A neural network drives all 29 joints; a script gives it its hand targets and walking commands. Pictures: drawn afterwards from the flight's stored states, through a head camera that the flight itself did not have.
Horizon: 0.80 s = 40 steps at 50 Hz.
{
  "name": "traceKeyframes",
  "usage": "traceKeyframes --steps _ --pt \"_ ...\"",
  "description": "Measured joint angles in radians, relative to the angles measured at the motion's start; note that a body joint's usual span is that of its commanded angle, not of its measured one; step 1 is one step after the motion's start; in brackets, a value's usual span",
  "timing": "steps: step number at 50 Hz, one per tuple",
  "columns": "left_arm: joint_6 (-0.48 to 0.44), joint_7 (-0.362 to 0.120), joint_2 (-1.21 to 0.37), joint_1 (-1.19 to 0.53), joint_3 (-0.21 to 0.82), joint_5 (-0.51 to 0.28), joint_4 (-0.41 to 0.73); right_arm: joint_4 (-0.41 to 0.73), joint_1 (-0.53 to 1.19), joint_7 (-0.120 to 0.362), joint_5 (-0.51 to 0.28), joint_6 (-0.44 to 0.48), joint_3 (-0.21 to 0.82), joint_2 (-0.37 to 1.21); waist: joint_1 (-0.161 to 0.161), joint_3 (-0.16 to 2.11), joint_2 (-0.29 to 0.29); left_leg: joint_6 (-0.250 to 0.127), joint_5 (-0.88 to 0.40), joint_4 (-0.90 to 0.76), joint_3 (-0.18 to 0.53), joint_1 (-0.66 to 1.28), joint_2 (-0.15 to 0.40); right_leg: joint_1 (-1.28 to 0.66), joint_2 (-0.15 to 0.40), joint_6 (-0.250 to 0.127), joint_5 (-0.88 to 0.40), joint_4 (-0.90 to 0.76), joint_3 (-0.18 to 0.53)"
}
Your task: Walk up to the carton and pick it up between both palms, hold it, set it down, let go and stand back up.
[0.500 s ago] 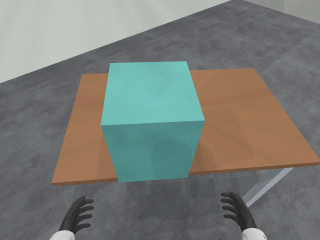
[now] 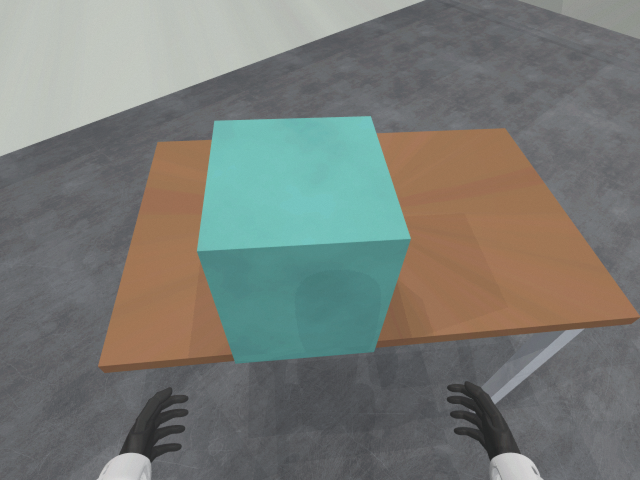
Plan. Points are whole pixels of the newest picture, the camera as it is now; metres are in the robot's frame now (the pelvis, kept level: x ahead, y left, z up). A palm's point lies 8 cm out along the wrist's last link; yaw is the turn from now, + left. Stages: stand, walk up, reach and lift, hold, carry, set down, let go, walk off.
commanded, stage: let go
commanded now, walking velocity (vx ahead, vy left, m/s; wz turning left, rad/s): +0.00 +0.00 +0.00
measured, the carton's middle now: (300, 245) +0.41 +0.03 +0.03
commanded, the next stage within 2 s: stand in 0.12 s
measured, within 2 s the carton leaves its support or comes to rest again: neither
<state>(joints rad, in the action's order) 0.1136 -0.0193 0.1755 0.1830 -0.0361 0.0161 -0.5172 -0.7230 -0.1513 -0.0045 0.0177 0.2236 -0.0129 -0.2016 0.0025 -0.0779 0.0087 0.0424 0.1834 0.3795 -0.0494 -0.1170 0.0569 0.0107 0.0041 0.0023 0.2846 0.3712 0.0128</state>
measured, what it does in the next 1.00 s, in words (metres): stands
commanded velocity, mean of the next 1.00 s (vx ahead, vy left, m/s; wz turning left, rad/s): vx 0.00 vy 0.00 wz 0.00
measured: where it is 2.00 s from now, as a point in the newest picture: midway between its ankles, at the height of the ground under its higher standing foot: outside the picture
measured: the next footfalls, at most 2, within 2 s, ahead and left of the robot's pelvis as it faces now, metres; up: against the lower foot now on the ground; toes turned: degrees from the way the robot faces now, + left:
none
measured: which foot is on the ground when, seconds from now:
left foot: down 0.00-1.00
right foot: down 0.00-1.00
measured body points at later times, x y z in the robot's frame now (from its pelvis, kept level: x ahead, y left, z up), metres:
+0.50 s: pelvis -0.01 +0.00 -0.01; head -0.01 +0.00 +0.44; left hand +0.04 +0.26 -0.13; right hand +0.08 -0.24 -0.15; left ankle +0.02 +0.14 -0.74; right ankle -0.05 -0.12 -0.74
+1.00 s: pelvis -0.02 -0.01 -0.01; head -0.03 -0.01 +0.44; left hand -0.07 +0.21 -0.16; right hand +0.02 -0.24 -0.16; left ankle +0.02 +0.14 -0.74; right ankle -0.05 -0.12 -0.74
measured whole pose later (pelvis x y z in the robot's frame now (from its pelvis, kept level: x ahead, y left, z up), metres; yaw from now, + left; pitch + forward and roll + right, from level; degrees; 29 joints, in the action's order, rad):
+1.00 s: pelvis -0.02 -0.01 -0.01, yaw +9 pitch -1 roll -1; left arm 0.00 0.03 0.17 0.40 -0.04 0.03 -1.00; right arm -0.99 -0.37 -0.01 0.03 -0.01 -0.04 -0.14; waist 0.01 0.01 -0.01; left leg 0.05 0.18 0.49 0.11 -0.30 0.03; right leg 0.11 0.01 -0.02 0.32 0.46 -0.15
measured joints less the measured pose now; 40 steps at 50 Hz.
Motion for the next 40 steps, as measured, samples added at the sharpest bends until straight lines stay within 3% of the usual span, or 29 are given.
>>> traceKeyframes --steps 7,12,15,25,40 --pt "0.005 0.0 0.001 -0.008 0.004 -0.001 -0.002 -0.013 0.01 0.005 -0.003 0.002 -0.003 -0.004 -0.001 0.0 0.002 0.001 0.001 0.005 0.002 0.002 0.001 -0.004 -0.002 -0.001 0.0 0.001 -0.002" --pt "-0.085 0.005 0.02 -0.003 0.002 0.036 -0.062 -0.037 -0.047 0.017 0.017 -0.162 -0.019 -0.019 -0.004 0.044 -0.014 0.001 0.021 0.082 0.049 -0.104 -0.001 0.068 -0.003 -0.001 0.022 0.048 -0.047" --pt "-0.11 0.012 0.033 0.029 -0.008 0.032 -0.102 -0.063 -0.089 0.03 0.014 -0.204 -0.026 -0.022 0.006 0.051 -0.019 0.002 0.031 0.113 0.063 -0.144 -0.004 0.104 -0.002 -0.004 0.038 0.082 -0.06" --pt "-0.113 0.033 0.044 0.132 -0.011 0.013 -0.234 -0.122 -0.167 0.031 0.022 -0.218 -0.041 -0.005 0.013 0.076 -0.019 0.0 0.048 0.173 0.106 -0.196 -0.024 0.137 0.012 -0.008 0.076 0.146 -0.103" --pt "-0.115 0.05 0.017 0.196 -0.009 0.012 -0.396 -0.204 -0.195 0.002 0.015 -0.227 -0.04 0.036 0.017 0.106 -0.017 0.005 0.014 0.141 0.147 -0.185 -0.033 0.108 0.013 -0.015 0.055 0.112 -0.145"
